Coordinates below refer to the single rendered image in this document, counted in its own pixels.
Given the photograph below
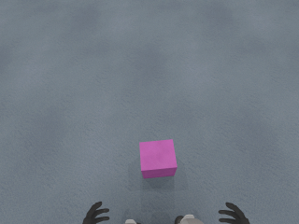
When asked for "robot right hand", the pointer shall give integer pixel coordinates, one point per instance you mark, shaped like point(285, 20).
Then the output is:
point(237, 214)

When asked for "carton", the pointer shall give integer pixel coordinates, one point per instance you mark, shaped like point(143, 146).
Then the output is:
point(158, 158)

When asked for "robot right shin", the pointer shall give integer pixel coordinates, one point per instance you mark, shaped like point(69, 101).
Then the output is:
point(188, 216)

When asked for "robot left hand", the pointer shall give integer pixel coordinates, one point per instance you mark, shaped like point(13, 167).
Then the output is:
point(92, 213)

